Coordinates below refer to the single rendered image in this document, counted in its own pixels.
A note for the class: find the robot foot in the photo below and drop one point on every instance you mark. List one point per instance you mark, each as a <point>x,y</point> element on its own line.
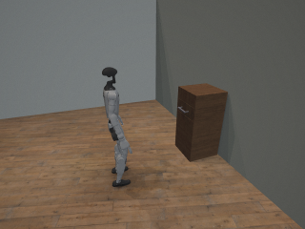
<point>114,170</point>
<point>123,182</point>

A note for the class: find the robot left foot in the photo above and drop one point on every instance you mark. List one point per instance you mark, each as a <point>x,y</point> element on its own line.
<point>114,170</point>

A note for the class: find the right robot hand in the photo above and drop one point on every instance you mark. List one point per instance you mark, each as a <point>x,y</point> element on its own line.
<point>124,144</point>

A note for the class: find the robot right foot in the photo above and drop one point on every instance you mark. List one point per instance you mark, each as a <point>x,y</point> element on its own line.
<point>123,182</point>

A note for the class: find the drawer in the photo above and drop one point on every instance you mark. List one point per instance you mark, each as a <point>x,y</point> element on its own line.
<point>187,108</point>

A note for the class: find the robot right upper arm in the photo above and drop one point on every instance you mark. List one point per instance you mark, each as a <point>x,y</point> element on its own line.
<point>111,103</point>

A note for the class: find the left robot hand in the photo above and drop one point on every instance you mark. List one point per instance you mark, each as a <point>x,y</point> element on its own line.
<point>119,119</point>

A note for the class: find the cabinet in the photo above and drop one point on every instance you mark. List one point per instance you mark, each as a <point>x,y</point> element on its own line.
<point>200,138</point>

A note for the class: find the robot right forearm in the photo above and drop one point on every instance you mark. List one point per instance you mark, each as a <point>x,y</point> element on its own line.
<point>116,127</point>

